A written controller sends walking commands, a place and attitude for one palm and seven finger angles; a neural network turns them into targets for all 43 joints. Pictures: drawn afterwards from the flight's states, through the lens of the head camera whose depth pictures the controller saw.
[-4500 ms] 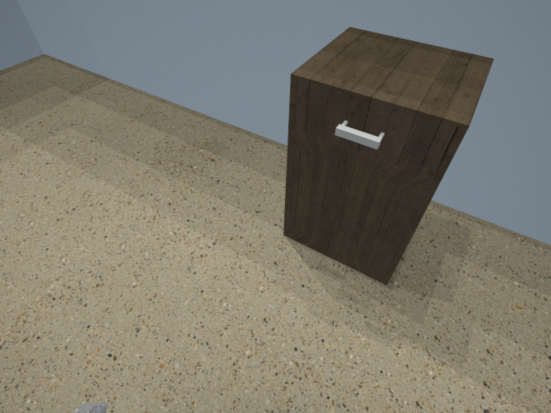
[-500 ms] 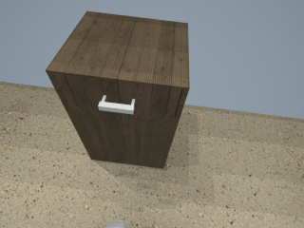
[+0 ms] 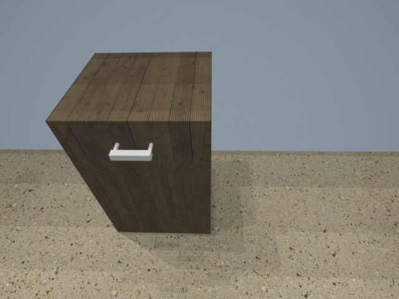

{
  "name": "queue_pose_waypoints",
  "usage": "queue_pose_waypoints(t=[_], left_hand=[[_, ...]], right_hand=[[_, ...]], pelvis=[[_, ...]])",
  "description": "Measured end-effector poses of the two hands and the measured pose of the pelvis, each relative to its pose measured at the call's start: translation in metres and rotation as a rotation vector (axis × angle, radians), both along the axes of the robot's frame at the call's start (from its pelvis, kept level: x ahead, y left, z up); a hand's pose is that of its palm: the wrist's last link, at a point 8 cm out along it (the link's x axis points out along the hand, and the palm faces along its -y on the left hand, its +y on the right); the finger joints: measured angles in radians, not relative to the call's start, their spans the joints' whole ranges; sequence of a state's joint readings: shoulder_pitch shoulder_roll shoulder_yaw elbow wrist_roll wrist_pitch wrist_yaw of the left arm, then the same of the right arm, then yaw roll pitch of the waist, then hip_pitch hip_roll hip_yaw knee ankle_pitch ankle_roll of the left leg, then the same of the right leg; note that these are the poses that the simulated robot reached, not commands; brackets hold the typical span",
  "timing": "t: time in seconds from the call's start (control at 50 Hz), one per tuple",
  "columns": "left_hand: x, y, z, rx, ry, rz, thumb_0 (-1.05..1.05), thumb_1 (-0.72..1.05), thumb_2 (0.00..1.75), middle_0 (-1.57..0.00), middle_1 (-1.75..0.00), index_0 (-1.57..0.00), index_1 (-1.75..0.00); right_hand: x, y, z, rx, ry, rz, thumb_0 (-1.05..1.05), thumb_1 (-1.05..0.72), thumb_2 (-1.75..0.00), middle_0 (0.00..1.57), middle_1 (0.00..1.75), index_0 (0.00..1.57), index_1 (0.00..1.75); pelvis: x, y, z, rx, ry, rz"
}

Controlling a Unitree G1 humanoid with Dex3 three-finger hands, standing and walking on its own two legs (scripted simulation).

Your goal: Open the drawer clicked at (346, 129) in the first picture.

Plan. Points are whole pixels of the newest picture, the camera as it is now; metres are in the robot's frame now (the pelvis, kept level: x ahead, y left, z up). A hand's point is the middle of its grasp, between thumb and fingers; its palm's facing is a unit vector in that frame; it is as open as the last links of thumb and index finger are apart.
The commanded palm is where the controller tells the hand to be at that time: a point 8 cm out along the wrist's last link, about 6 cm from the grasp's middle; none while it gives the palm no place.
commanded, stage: come to a stop and stand still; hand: left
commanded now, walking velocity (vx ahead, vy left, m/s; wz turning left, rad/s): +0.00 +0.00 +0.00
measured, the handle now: (132, 150) +0.56 +0.25 -0.08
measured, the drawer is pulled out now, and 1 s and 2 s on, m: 0.00 0.00 0.00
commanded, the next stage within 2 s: look again from close up in 0.32 s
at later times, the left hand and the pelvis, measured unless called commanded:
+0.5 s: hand out of the picture -0.03 +0.14 -0.17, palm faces +0.05 -0.99 -0.16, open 7.4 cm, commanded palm none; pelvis -0.01 +0.00 +0.00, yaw +0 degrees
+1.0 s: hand out of the picture +0.01 +0.20 -0.17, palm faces +0.03 -0.98 -0.20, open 7.4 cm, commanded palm none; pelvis +0.01 +0.03 +0.00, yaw +0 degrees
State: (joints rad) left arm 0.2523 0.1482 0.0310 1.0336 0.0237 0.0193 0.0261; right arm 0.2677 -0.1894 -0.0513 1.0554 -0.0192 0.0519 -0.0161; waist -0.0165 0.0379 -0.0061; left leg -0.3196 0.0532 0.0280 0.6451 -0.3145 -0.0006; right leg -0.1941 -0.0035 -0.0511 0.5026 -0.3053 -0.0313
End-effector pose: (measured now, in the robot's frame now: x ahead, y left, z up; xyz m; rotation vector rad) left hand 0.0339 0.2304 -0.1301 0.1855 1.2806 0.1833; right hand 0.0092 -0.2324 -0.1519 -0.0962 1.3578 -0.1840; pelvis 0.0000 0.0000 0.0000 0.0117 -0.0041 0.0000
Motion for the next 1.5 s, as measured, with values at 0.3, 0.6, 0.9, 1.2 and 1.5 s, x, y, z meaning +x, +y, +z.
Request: queue_pose_waypoints(t=[0.3,0.6,0.9,1.2,1.5], left_hand=[[-0.058,-0.031,-0.012,-0.074,0.138,0.052,0.01,0.92,0.9,-0.2,-0.3,-0.2,-0.3],[-0.064,-0.019,-0.018,-0.073,0.113,0.035,0.01,0.91,0.9,-0.2,-0.3,-0.2,-0.3],[-0.027,0.021,-0.012,-0.033,0.048,0.009,0.0,0.91,0.9,-0.2,-0.3,-0.2,-0.3],[0.087,0.039,0.086,0.412,-0.479,-0.393,0.03,0.89,0.88,-0.21,-0.33,-0.21,-0.32],[0.093,-0.006,0.112,1.04,-0.761,-0.984,0.0,0.56,0.75,-0.24,-0.52,-0.24,-0.52]], right_hand=[[-0.05,0.01,0.006,0.018,0.13,0.025,0.0,-0.91,-0.9,0.19,0.3,0.2,0.3],[-0.02,0.023,0.001,0.005,0.001,0.043,0.01,-0.92,-0.9,0.19,0.3,0.2,0.3],[-0.018,0.045,0.005,0.011,0.024,0.065,0.01,-0.92,-0.9,0.2,0.3,0.2,0.3],[0.052,0.015,0.022,-0.109,-0.366,0.077,0.02,-0.92,-0.9,0.2,0.3,0.2,0.3],[0.219,0.003,0.06,-0.104,-0.706,0.358,0.01,-0.91,-0.9,0.19,0.3,0.2,0.3]], pelvis=[[-0.01,-0.014,0.004,-0.008,-0.014,0.006],[-0.007,0.007,-0.004,-0.027,-0.004,0.014],[0.003,0.025,0.0,-0.011,-0.007,0.008],[-0.003,0.028,-0.009,0.006,0.053,0.001],[-0.023,-0.003,-0.05,0.031,0.212,-0.03]])
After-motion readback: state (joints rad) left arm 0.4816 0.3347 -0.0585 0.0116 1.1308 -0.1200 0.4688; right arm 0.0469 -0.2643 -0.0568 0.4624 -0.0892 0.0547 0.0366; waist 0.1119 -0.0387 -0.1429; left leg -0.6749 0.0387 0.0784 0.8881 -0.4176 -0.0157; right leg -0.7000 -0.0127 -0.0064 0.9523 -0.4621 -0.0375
